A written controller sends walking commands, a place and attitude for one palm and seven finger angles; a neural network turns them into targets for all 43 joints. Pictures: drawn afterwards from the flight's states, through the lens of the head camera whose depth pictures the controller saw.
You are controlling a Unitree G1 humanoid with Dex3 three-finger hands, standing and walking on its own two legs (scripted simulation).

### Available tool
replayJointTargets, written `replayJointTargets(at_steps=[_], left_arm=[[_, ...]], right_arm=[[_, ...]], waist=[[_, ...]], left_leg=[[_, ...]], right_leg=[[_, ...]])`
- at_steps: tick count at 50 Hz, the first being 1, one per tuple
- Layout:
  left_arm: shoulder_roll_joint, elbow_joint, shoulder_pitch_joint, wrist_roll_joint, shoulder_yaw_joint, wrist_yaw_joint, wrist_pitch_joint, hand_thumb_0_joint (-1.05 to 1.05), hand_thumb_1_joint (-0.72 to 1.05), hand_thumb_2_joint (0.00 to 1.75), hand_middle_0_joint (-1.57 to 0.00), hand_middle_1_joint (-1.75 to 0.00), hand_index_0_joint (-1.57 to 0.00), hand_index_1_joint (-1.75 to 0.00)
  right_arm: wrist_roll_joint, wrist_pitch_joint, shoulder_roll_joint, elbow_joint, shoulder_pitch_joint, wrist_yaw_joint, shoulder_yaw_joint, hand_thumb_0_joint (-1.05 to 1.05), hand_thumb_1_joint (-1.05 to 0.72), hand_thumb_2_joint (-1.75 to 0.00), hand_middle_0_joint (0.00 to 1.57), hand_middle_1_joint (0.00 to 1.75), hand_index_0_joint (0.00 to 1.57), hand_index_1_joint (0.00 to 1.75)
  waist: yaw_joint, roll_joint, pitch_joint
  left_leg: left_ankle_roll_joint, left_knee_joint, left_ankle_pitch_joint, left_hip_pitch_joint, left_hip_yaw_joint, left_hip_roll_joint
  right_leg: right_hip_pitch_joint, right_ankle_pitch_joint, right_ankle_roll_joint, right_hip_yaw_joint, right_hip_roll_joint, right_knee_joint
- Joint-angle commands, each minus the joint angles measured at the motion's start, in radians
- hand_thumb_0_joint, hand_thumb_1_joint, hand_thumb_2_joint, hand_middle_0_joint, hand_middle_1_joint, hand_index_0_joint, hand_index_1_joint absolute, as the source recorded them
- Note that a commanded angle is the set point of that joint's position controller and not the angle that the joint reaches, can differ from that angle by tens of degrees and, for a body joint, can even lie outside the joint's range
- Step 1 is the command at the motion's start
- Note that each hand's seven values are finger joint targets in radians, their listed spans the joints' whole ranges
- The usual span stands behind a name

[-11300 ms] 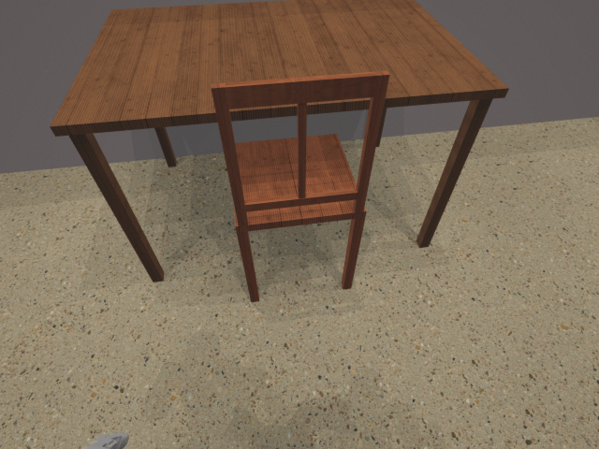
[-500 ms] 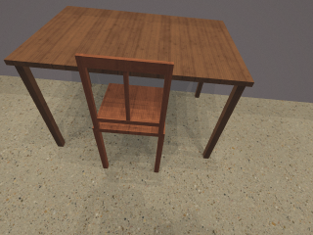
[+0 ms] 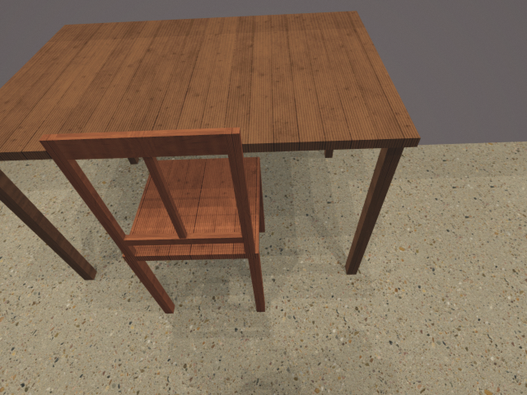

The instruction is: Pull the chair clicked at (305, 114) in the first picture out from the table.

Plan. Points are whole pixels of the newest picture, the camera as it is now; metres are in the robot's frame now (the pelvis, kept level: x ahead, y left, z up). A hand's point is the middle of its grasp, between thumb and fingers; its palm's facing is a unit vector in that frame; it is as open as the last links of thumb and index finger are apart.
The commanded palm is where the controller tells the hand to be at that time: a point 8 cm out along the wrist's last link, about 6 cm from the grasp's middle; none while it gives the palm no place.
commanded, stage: take the last steps up to it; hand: left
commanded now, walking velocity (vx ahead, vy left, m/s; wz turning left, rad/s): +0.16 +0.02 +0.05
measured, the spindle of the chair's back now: (168, 201) +0.53 +0.25 -0.09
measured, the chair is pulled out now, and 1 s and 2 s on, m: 0.00 0.00 0.00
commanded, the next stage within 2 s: come to a stop and stand still in 0.02 s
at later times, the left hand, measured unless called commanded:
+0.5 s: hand out of the picture +0.07 +0.18 -0.17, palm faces +0.06 -0.98 -0.19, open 7.3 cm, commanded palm none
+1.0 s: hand out of the picture +0.06 +0.14 -0.16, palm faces +0.02 -0.98 -0.20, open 7.3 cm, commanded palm none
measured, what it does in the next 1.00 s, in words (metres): steps on the spot: left foot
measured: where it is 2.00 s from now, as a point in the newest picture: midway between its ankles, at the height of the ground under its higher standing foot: outside the picture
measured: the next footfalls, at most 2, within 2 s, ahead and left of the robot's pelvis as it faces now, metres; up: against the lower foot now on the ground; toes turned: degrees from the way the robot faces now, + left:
left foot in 0.32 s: +0.11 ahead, +0.12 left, +0.00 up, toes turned +0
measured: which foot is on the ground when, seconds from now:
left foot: up 0.00-0.30, down 0.32-1.00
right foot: down 0.00-1.00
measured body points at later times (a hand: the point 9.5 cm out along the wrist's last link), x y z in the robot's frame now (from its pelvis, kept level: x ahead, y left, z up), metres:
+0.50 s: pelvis +0.08 +0.01 +0.01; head +0.10 +0.02 +0.45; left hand +0.07 +0.23 -0.16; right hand +0.16 -0.21 -0.15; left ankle +0.11 +0.13 -0.73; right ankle +0.05 -0.08 -0.73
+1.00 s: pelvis +0.04 -0.04 +0.01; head +0.04 -0.05 +0.46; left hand +0.06 +0.19 -0.15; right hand +0.02 -0.26 -0.16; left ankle +0.09 +0.13 -0.73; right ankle +0.03 -0.10 -0.73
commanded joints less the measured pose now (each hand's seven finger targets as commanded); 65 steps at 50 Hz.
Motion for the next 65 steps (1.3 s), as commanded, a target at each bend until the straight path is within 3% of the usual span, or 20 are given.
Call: replayJointTargets(at_steps=[1,6,12,15,17,20,22,27,29,31,33,34,40,45,57,58,59,60,62,65], left_arm=[[0.103,-0.010,0.072,0.010,0.015,0.019,-0.005,0.00,0.90,0.90,-0.20,-0.30,-0.20,-0.30],[0.118,0.018,0.129,0.012,0.016,0.015,-0.009,0.00,0.90,0.90,-0.20,-0.30,-0.20,-0.30],[0.134,0.059,0.158,0.009,0.005,0.031,0.011,0.00,0.90,0.90,-0.20,-0.30,-0.20,-0.30],[0.132,0.058,0.143,0.002,0.004,0.040,0.032,0.00,0.90,0.90,-0.20,-0.30,-0.20,-0.30],[0.088,0.053,0.180,0.001,-0.002,0.052,0.047,0.00,0.90,0.90,-0.20,-0.30,-0.20,-0.30],[0.105,0.061,0.187,0.005,-0.001,0.051,0.064,0.00,0.90,0.90,-0.20,-0.30,-0.20,-0.30],[0.106,0.057,0.187,0.002,0.002,0.046,0.076,0.00,0.90,0.90,-0.20,-0.30,-0.20,-0.30],[0.092,0.042,0.209,0.012,0.011,0.038,0.099,0.00,0.90,0.90,-0.20,-0.30,-0.20,-0.30],[0.080,0.042,0.228,0.016,0.009,0.035,0.092,0.00,0.90,0.90,-0.20,-0.30,-0.20,-0.30],[0.096,0.046,0.241,0.020,0.005,0.034,0.074,0.00,0.90,0.90,-0.20,-0.30,-0.20,-0.30],[0.186,0.024,0.146,0.020,0.005,0.033,0.059,0.00,0.90,0.90,-0.20,-0.30,-0.20,-0.30],[0.191,0.014,0.111,0.015,0.001,0.032,0.055,0.00,0.90,0.90,-0.20,-0.30,-0.20,-0.30],[0.147,0.048,0.108,0.002,-0.014,0.035,0.044,0.00,0.90,0.90,-0.20,-0.30,-0.20,-0.30],[0.150,0.072,0.129,0.002,-0.011,0.033,0.053,0.00,0.90,0.90,-0.20,-0.30,-0.20,-0.30],[0.106,0.099,0.156,-0.004,-0.008,0.031,0.050,0.00,0.90,0.90,-0.20,-0.30,-0.20,-0.30],[0.118,0.116,0.255,0.020,-0.014,0.073,0.004,0.00,0.90,0.90,-0.20,-0.30,-0.20,-0.30],[0.167,0.074,0.234,0.020,-0.007,0.069,-0.006,0.00,0.90,0.90,-0.20,-0.30,-0.20,-0.30],[0.175,0.059,0.196,0.019,-0.004,0.060,-0.008,0.00,0.90,0.90,-0.20,-0.30,-0.20,-0.30],[0.154,0.033,0.161,0.022,-0.002,0.058,-0.003,0.00,0.90,0.90,-0.20,-0.30,-0.20,-0.30],[0.123,0.019,0.153,0.014,-0.011,0.053,0.019,0.00,0.90,0.90,-0.20,-0.30,-0.20,-0.30]], right_arm=[[-0.009,0.002,0.007,-0.054,0.065,0.012,-0.007,0.00,-0.90,-0.90,0.20,0.30,0.20,0.30],[-0.008,0.004,0.005,-0.080,-0.013,0.019,-0.005,0.00,-0.90,-0.90,0.20,0.30,0.20,0.30],[0.009,-0.002,0.002,-0.083,-0.113,-0.003,0.017,0.00,-0.90,-0.90,0.20,0.30,0.20,0.30],[0.013,-0.001,-0.043,-0.072,-0.092,-0.010,0.004,0.00,-0.90,-0.90,0.20,0.30,0.20,0.30],[0.007,-0.004,-0.096,-0.085,-0.087,-0.020,-0.004,0.00,-0.90,-0.90,0.20,0.30,0.20,0.30],[0.011,0.007,-0.106,-0.094,-0.132,-0.032,-0.007,0.00,-0.90,-0.90,0.20,0.30,0.20,0.30],[0.009,0.013,-0.116,-0.108,-0.165,-0.036,-0.011,0.00,-0.90,-0.90,0.20,0.30,0.20,0.30],[-0.001,0.021,-0.142,-0.142,-0.220,-0.037,-0.030,0.00,-0.90,-0.90,0.20,0.30,0.20,0.30],[-0.003,0.024,-0.140,-0.148,-0.243,-0.028,-0.035,0.00,-0.90,-0.90,0.20,0.30,0.20,0.30],[0.006,0.026,-0.118,-0.149,-0.245,-0.019,-0.032,0.00,-0.90,-0.90,0.20,0.30,0.20,0.30],[0.016,0.036,-0.041,-0.156,-0.232,-0.004,-0.018,0.00,-0.90,-0.90,0.20,0.30,0.20,0.30],[0.011,0.040,-0.043,-0.145,-0.229,0.000,-0.017,0.00,-0.90,-0.90,0.20,0.30,0.20,0.30],[0.009,0.021,-0.053,-0.060,-0.150,-0.006,0.006,0.00,-0.90,-0.90,0.20,0.30,0.20,0.30],[0.004,0.028,-0.048,-0.024,-0.113,-0.006,0.017,0.00,-0.90,-0.90,0.20,0.30,0.20,0.30],[0.001,0.011,-0.022,0.012,-0.012,-0.017,0.026,0.00,-0.90,-0.90,0.20,0.30,0.20,0.30],[0.006,-0.010,-0.046,-0.064,-0.149,-0.005,0.031,0.00,-0.90,-0.90,0.20,0.30,0.20,0.30],[0.009,0.000,-0.003,-0.103,-0.066,-0.002,0.027,0.00,-0.90,-0.90,0.20,0.30,0.20,0.30],[0.004,0.005,-0.001,-0.096,-0.061,0.001,0.024,0.00,-0.90,-0.90,0.20,0.30,0.20,0.30],[0.011,-0.002,0.000,-0.102,-0.026,0.004,0.023,0.00,-0.90,-0.90,0.20,0.30,0.20,0.30],[0.006,-0.017,-0.012,-0.093,0.009,0.001,0.026,0.00,-0.90,-0.90,0.20,0.30,0.20,0.30]], waist=[[-0.023,-0.116,0.012],[0.004,-0.132,-0.030],[0.039,-0.150,-0.078],[0.020,-0.115,-0.085],[0.031,0.005,-0.097],[0.039,0.113,-0.075],[0.044,0.122,-0.055],[0.049,0.088,-0.097],[0.058,0.076,-0.130],[0.066,-0.049,-0.132],[0.018,-0.263,-0.070],[0.013,-0.214,-0.068],[0.011,-0.132,-0.018],[0.023,-0.100,0.094],[0.024,-0.055,0.052],[0.077,-0.117,0.088],[0.005,-0.109,-0.020],[0.014,-0.063,-0.049],[-0.003,-0.130,-0.106],[-0.004,-0.099,-0.085]], left_leg=[[-0.028,-0.035,0.117,-0.076,-0.022,0.070],[-0.057,-0.285,0.152,-0.100,0.021,0.060],[-0.087,-0.590,0.160,0.032,0.023,0.018],[-0.073,-0.778,0.502,0.198,-0.007,0.050],[0.001,-0.731,0.934,0.288,-0.084,0.182],[0.049,-0.767,0.998,0.268,-0.114,0.211],[0.091,-0.821,0.937,0.229,-0.153,0.248],[0.157,-0.849,0.748,0.169,-0.179,0.290],[0.124,-0.818,0.636,0.161,-0.131,0.247],[0.042,-0.724,0.415,0.113,-0.086,0.146],[-0.055,-0.649,0.109,0.070,0.014,-0.003],[-0.063,-0.632,0.085,0.133,0.007,-0.001],[-0.051,-0.761,0.325,0.187,-0.045,0.051],[-0.060,-0.779,0.245,0.174,-0.035,0.045],[-0.062,-0.799,0.279,0.152,-0.041,0.053],[-0.086,-0.544,0.181,-0.023,0.007,0.025],[-0.051,-0.476,0.075,-0.017,-0.047,0.028],[-0.048,-0.472,0.079,0.003,-0.019,0.035],[-0.054,-0.532,0.080,0.037,0.014,0.015],[-0.047,-0.705,0.231,0.141,-0.002,0.012]], right_leg=[[-0.062,0.054,-0.089,0.218,-0.263,-0.396],[0.073,0.192,-0.103,0.175,-0.234,-0.385],[0.203,0.689,-0.079,0.171,-0.235,-0.210],[0.134,0.530,-0.004,0.144,-0.178,-0.105],[0.068,0.253,0.050,0.121,-0.108,-0.081],[0.085,0.073,0.072,0.095,-0.074,-0.041],[0.066,-0.149,0.076,0.104,-0.058,0.051],[0.025,-0.284,0.076,0.140,-0.044,0.232],[0.072,-0.189,0.079,0.118,-0.042,0.123],[0.143,0.024,0.077,0.172,-0.060,-0.144],[0.059,0.143,-0.009,0.362,-0.251,-0.259],[-0.007,0.093,-0.048,0.357,-0.271,-0.280],[0.044,0.103,0.030,0.231,-0.130,-0.235],[-0.011,-0.180,0.039,0.256,-0.123,-0.348],[0.064,-0.124,0.024,0.221,-0.106,-0.318],[0.119,0.575,0.107,0.337,-0.187,-0.272],[0.180,0.665,0.067,0.324,-0.259,-0.221],[0.190,0.664,0.023,0.292,-0.260,-0.208],[0.186,0.420,-0.052,0.237,-0.212,-0.187],[0.112,0.120,-0.012,0.188,-0.123,-0.120]])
